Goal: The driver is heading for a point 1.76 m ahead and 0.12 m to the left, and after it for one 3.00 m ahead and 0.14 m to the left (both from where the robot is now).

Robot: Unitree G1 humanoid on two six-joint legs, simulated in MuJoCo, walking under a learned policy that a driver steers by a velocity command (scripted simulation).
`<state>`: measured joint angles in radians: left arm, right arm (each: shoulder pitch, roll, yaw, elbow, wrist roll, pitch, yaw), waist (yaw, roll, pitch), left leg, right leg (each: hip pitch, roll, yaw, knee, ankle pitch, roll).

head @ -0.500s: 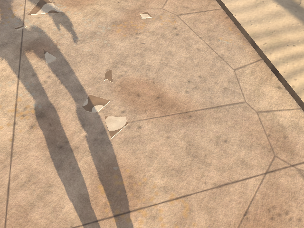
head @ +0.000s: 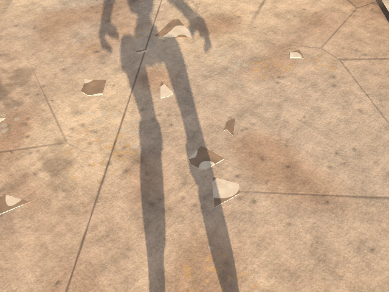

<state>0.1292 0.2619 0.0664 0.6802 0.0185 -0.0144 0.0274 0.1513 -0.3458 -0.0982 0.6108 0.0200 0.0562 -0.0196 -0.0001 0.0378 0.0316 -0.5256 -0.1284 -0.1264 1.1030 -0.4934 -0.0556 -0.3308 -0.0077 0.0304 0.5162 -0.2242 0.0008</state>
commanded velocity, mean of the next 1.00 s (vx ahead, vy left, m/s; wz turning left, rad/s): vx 0.00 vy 0.00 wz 0.38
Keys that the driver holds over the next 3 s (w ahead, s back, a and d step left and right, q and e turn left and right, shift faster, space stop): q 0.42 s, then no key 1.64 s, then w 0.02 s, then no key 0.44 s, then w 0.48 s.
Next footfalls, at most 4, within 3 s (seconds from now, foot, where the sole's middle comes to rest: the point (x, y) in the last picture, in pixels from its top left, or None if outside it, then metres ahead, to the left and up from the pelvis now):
0.26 left None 0.02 0.14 -0.77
0.70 right None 0.09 -0.08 -0.77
2.88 left None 0.10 0.19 -0.77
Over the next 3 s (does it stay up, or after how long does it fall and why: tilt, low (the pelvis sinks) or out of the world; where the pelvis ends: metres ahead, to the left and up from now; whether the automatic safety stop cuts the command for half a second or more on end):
stays up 0.11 0.10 0.01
